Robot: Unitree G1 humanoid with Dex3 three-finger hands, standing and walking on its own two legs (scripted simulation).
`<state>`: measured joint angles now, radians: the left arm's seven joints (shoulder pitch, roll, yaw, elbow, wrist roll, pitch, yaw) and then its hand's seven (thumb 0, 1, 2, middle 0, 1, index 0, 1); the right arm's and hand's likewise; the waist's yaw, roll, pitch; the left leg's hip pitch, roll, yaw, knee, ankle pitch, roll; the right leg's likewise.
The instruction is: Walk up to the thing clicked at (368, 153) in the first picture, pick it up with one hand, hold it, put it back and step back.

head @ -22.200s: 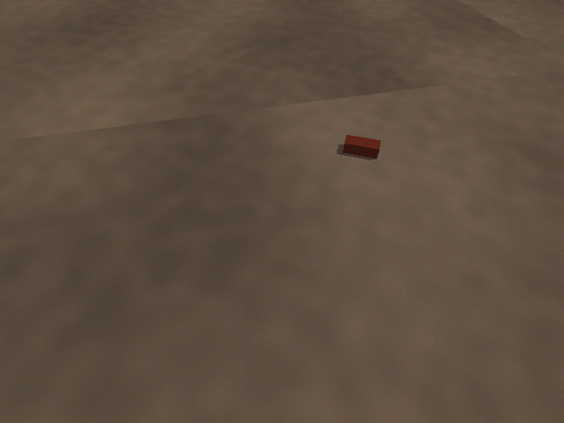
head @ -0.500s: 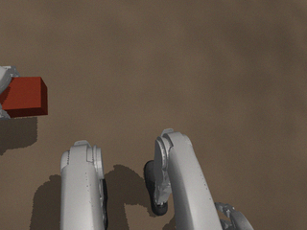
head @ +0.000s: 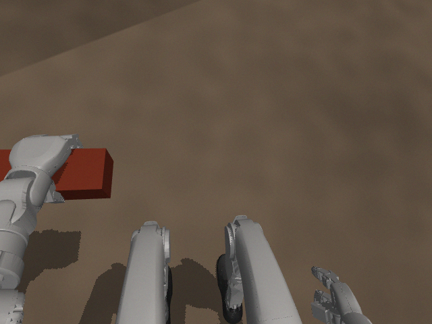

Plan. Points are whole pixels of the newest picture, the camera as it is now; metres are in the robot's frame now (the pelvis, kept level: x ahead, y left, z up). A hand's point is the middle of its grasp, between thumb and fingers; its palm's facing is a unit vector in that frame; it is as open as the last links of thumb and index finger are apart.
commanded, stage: lift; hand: left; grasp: from above
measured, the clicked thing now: (57, 175) +0.40 +0.30 -0.13
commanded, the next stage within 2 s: hold in 0.92 s
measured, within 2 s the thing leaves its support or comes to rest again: neither
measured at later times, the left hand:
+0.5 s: hand (17, 172) +0.34 +0.26 +0.07, palm faces -0.50 -0.07 -0.86, open 11.5 cm
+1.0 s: hand (20, 126) +0.37 +0.22 +0.15, palm faces -0.47 -0.09 -0.88, open 11.4 cm
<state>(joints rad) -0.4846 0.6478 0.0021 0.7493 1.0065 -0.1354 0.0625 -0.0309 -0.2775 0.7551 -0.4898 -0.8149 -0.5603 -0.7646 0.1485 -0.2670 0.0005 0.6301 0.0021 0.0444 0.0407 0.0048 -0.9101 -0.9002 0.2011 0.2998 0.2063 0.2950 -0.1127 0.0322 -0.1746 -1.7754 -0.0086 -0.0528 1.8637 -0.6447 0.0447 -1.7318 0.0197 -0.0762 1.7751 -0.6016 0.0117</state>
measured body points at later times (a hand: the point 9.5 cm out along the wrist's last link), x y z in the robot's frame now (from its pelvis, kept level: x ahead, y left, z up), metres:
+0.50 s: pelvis +0.03 +0.00 +0.16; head +0.11 +0.01 +0.61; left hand +0.36 +0.26 +0.12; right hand +0.13 -0.26 +0.04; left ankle +0.07 +0.10 -0.47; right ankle +0.09 -0.13 -0.47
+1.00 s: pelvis +0.07 -0.01 +0.23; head +0.12 -0.02 +0.68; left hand +0.39 +0.22 +0.20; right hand +0.17 -0.28 +0.11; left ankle +0.07 +0.10 -0.47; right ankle +0.09 -0.13 -0.47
